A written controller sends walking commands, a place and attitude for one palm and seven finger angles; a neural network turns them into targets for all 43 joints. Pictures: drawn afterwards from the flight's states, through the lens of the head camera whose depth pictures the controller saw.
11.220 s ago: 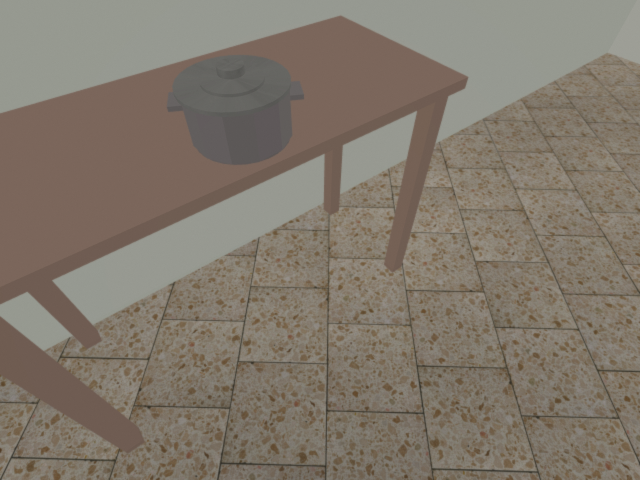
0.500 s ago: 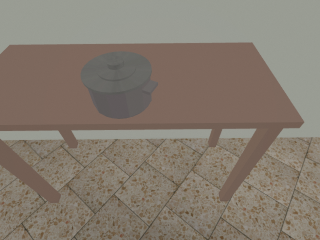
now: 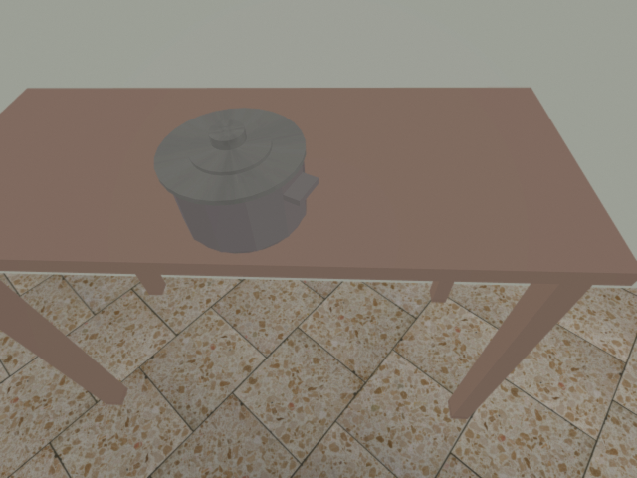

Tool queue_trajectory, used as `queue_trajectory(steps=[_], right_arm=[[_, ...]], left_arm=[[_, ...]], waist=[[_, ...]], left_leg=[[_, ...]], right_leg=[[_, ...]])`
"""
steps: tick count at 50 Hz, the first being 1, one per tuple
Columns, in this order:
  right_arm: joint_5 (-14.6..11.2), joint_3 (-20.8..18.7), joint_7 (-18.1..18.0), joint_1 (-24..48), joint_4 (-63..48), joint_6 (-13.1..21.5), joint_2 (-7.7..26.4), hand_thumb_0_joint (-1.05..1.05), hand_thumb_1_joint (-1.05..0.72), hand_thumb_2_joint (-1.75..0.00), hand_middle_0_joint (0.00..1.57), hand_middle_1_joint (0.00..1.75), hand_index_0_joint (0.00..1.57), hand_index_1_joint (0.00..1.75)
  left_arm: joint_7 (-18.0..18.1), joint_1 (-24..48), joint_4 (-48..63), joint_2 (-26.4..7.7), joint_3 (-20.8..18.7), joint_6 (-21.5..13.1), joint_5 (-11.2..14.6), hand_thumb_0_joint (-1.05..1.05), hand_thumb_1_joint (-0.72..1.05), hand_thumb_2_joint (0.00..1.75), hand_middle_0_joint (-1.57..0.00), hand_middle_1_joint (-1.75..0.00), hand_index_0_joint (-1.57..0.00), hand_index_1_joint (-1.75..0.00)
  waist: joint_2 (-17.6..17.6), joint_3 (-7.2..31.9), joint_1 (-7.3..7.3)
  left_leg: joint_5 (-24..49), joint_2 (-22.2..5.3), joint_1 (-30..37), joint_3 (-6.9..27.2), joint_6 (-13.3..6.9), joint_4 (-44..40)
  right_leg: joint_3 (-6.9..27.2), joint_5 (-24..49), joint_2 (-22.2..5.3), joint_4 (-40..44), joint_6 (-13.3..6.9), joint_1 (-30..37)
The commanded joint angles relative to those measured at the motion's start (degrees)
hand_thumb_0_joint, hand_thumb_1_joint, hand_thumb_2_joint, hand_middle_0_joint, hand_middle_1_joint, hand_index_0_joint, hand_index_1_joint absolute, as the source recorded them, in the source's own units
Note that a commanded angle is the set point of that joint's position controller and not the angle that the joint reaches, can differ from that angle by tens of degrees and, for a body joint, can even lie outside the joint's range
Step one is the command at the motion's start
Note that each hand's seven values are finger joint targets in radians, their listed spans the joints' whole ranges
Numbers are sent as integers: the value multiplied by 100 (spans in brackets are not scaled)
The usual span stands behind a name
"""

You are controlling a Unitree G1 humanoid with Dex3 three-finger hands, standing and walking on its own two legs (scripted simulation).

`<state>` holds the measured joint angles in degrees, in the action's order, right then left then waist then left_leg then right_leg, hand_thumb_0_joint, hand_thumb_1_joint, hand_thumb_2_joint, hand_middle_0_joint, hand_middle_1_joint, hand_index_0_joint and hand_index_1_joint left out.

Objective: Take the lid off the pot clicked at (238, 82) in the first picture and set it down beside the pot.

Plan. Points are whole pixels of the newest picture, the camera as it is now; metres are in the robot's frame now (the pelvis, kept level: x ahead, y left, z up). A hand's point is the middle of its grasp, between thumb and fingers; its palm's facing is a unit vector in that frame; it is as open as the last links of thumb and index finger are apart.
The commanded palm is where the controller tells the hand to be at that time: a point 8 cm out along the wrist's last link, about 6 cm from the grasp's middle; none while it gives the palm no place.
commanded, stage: shuffle to correct the standing spot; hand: left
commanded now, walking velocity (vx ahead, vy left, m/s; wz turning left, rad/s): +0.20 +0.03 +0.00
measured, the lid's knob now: (227, 134) +0.51 +0.16 +0.17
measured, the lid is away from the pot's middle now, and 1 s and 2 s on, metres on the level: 0.00 0.00 0.00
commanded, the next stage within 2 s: come to a stop and stand still in 0.02 s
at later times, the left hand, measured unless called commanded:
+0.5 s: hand out of the picture +0.08 +0.18 -0.17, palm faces +0.07 -0.97 -0.22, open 7.4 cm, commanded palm none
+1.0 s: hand out of the picture +0.04 +0.19 -0.17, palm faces +0.04 -0.98 -0.22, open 7.4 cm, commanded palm none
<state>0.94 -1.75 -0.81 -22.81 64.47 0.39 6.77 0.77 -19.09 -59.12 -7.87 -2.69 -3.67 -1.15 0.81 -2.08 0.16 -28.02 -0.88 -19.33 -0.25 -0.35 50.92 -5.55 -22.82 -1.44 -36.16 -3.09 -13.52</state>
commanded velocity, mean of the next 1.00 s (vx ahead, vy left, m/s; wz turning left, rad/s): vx -0.02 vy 0.03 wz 0.00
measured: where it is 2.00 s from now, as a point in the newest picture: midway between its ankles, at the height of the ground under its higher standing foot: outside the picture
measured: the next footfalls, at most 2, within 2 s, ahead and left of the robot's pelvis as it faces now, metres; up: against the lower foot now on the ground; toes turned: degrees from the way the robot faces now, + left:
left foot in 0.26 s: +0.18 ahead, +0.13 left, +0.00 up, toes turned +3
right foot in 0.54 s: +0.09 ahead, -0.11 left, +0.00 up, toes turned -3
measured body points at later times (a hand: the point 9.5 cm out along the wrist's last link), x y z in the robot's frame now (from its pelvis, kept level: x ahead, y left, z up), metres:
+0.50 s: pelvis +0.05 +0.00 +0.00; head +0.09 +0.00 +0.45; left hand +0.08 +0.23 -0.15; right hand +0.17 -0.20 -0.15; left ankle +0.14 +0.13 -0.73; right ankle +0.03 -0.11 -0.71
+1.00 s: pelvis +0.02 +0.00 +0.00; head +0.03 +0.01 +0.45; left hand +0.04 +0.24 -0.15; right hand +0.04 -0.25 -0.14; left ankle +0.01 +0.11 -0.73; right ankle +0.05 -0.11 -0.73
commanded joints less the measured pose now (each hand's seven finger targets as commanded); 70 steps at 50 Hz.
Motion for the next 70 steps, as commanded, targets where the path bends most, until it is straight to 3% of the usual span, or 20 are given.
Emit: queue_trajectory(steps=[1, 6, 10, 12, 13, 14, 18, 24, 26, 28, 29, 33, 40, 44, 46, 47, 49, 51, 57, 70], right_arm=[[26, -112, 27, 718, -711, 196, 304, 0, -90, -90, 20, 30, 20, 30], [-21, -92, 165, 969, -879, 134, 138, 0, -90, -90, 20, 30, 20, 30], [-25, -33, 40, 723, -708, 220, 192, 0, -90, -90, 20, 30, 20, 30], [11, -104, -84, 140, -538, 306, 687, 0, -90, -90, 20, 30, 20, 30], [4, -150, -120, -136, -488, 305, 997, 0, -90, -90, 20, 30, 20, 30], [-34, -174, -127, -116, -526, 204, 1110, 0, -90, -90, 20, 30, 20, 30], [-47, -5, -218, 1230, -792, 89, 728, 0, -90, -90, 20, 30, 20, 30], [1, -258, -143, 1408, -1035, -76, 1081, 0, -90, -90, 20, 30, 20, 30], [-24, -298, -88, 1532, -1115, -120, 963, 0, -90, -90, 20, 30, 20, 30], [-58, -258, -7, 1349, -1218, -232, 490, 0, -90, -90, 20, 30, 20, 30], [-28, -280, 15, 1368, -1195, -258, 593, 0, -90, -90, 20, 30, 20, 30], [20, -254, 54, 1201, -960, -207, 654, 0, -90, -90, 20, 30, 20, 30], [-21, -152, 14, 1238, -978, -119, 627, 0, -90, -90, 20, 30, 20, 30], [-44, -76, -27, 634, -733, -62, 489, 0, -90, -90, 20, 30, 20, 30], [-36, -52, -63, 355, -607, 22, 642, 0, -90, -90, 20, 30, 20, 30], [-4, -69, -50, 878, -931, 59, 1094, 0, -90, -90, 20, 30, 20, 30], [65, -17, -12, 563, -1178, -8, 744, 0, -90, -90, 20, 30, 20, 30], [66, -2, -33, 707, -1316, -5, 960, 0, -90, -90, 20, 30, 20, 30], [-2, 2, -46, 670, -1433, 51, 1095, 0, -90, -90, 20, 30, 20, 30], [-22, 75, -95, 378, -985, 187, 901, 0, -90, -90, 20, 30, 20, 30]], left_arm=[[132, -1172, -188, -628, -148, -46, -7, 0, 90, 90, -20, -30, -20, -30], [107, -674, -77, -647, -129, -67, -30, 0, 90, 90, -20, -30, -20, -30], [128, -648, -133, -622, -99, 34, 0, 0, 90, 90, -20, -30, -20, -30], [147, -914, -184, -390, 13, 86, 43, 0, 90, 90, -20, -30, -20, -30], [172, -1081, -210, -183, 67, 111, 112, 0, 90, 90, -20, -30, -20, -30], [201, -1097, -160, -290, 41, 176, 121, 0, 90, 90, -20, -30, -20, -30], [237, -721, -135, -406, -24, 421, 64, 0, 90, 90, -20, -30, -20, -30], [146, -667, 98, -396, -55, 479, 12, 0, 90, 90, -20, -30, -20, -30], [146, -726, 184, -461, -79, 411, -31, 0, 90, 90, -20, -30, -20, -30], [136, -34, 535, -1147, -147, 350, -78, 0, 90, 90, -20, -30, -20, -30], [122, 237, 694, -1315, -177, 327, -57, 0, 90, 90, -20, -30, -20, -30], [106, 318, 670, -1081, -194, 259, -26, 0, 90, 90, -20, -30, -20, -30], [134, -167, 504, -1295, -282, 265, -50, 0, 90, 90, -20, -30, -20, -30], [130, 189, 464, -1276, -242, 321, 1, 0, 90, 90, -20, -30, -20, -30], [121, 296, 460, -1075, -179, 349, 37, 0, 90, 90, -20, -30, -20, -30], [349, -233, 140, -937, 5, 170, 17, 0, 90, 90, -20, -30, -20, -30], [246, 131, 429, -1249, -78, 215, 40, 0, 90, 90, -20, -30, -20, -30], [166, 280, 409, -1041, 67, 385, 26, 0, 90, 90, -20, -30, -20, -30], [96, -24, 289, -654, 180, 410, -10, 0, 90, 90, -20, -30, -20, -30], [145, -49, 200, -739, 174, 348, 46, 0, 90, 90, -20, -30, -20, -30]], waist=[[-599, -237, 312], [-1071, -546, 47], [-921, -149, -104], [-120, 626, -259], [819, 996, -289], [653, 889, -282], [1386, -64, 115], [437, 455, 168], [-47, 389, 272], [-1750, -30, 39], [-1428, 86, 113], [-1115, -127, 114], [-843, 76, 394], [-956, 316, 79], [-455, 383, -46], [969, 286, 118], [1063, 691, -48], [1607, -37, -81], [-334, -626, 109], [-154, -17, 16]], left_leg=[[96, -219, -2031, 11, -28, 1045], [1224, -143, -769, -421, 11, -520], [2272, 171, 719, -607, 38, -2094], [4914, -668, 2208, 180, -266, -2250], [7181, -1665, 2629, 1038, -827, -2317], [7799, -2005, 2314, 1077, -1199, -2542], [5501, -1596, 386, 787, -1059, -3186], [3119, -1392, 310, 804, -876, -3134], [1932, -862, 105, 445, -458, -2523], [411, 149, -270, -192, 118, -1364], [188, 125, -21, -83, 156, -732], [413, 96, -701, 77, 137, 51], [237, 158, -561, -44, 213, -890], [1249, 275, 809, -202, 161, -2440], [1745, 0, 1528, -4, 61, -3123], [1713, -416, 936, -99, 105, -2178], [1106, -218, 646, 12, -8, -2511], [530, -596, 91, 768, -207, -3051], [-150, -627, -533, 929, -341, -3526], [1722, -474, 621, 512, -285, -3161]], right_leg=[[1956, 3258, -1754, 1617, -1110, 1360], [998, 2776, -1329, 1937, -724, 119], [582, 3889, -879, 972, -333, 179], [369, 2842, -393, -277, 68, -184], [183, -22, -12, -1087, 235, -499], [429, -1443, 67, -1870, 224, -404], [754, -1031, -265, -1666, 303, -205], [416, -191, -70, -666, 308, -55], [582, 793, -155, 766, 305, 99], [2410, 602, -1539, 2101, -351, -594], [2541, 236, -1896, 2339, -750, -923], [2098, 1228, -1350, 2008, -726, -82], [2081, 2771, -1558, 1707, -955, 838], [1647, 2319, -1199, 1506, -554, 204], [1337, 1595, -831, 1141, -244, -280], [1281, 2547, -776, 895, -71, 181], [1485, 1343, -884, 802, -356, 158], [628, -23, -263, 505, -65, -413], [637, 556, -129, 624, 94, -185], [956, 1320, -363, 862, 88, -146]])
